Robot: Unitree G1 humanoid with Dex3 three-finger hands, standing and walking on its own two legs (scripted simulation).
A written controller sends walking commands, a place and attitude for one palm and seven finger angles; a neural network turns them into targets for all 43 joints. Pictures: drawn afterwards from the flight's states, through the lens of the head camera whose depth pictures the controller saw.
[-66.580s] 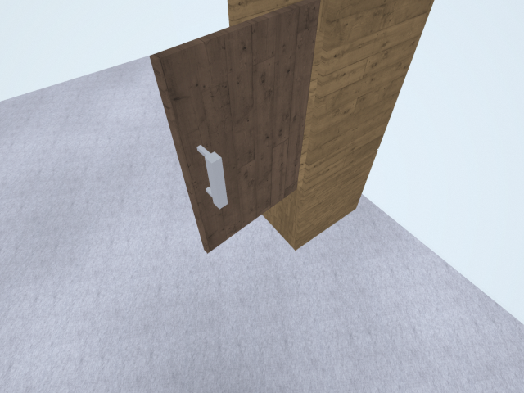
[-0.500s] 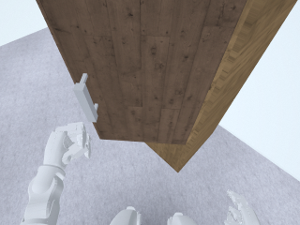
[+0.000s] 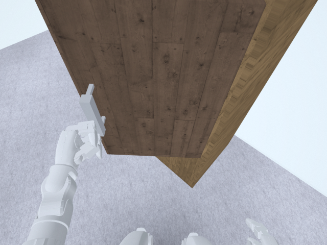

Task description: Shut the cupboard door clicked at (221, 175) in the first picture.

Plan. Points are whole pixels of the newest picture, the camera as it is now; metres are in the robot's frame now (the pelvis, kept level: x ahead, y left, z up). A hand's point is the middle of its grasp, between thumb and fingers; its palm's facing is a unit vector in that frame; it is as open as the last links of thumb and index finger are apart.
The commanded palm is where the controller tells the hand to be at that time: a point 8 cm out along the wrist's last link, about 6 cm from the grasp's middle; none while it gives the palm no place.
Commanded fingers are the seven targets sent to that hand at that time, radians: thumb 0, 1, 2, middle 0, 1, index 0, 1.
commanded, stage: bring the fist close to the handle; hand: left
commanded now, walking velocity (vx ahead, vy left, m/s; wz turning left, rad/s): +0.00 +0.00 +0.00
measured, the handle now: (95, 111) +0.43 +0.20 +0.05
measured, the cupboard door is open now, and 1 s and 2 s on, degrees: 40 31 19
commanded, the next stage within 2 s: push the door shut along its arc in 0.18 s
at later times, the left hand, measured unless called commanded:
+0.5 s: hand (97, 138) +0.35 +0.18 +0.05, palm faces -0.04 -1.00 -0.04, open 3.1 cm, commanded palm +0.34 +0.23 +0.05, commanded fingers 0.00 0.90 0.90 -1.30 -1.50 -1.30 -1.50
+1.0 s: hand (103, 120) +0.40 +0.18 +0.05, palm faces -0.17 -0.98 -0.03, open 3.2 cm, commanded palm +0.41 +0.21 +0.05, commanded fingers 0.00 0.90 0.90 -1.30 -1.50 -1.30 -1.50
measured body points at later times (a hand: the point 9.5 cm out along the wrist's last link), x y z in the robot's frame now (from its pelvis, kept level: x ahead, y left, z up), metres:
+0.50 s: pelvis -0.01 -0.01 -0.01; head +0.06 +0.00 +0.44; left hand +0.35 +0.23 +0.05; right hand +0.14 -0.26 -0.11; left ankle +0.01 +0.06 -0.67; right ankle +0.00 -0.11 -0.67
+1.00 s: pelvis -0.02 +0.00 -0.01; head +0.08 +0.02 +0.43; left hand +0.41 +0.23 +0.05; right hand +0.08 -0.27 -0.13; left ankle +0.01 +0.06 -0.67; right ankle +0.00 -0.11 -0.67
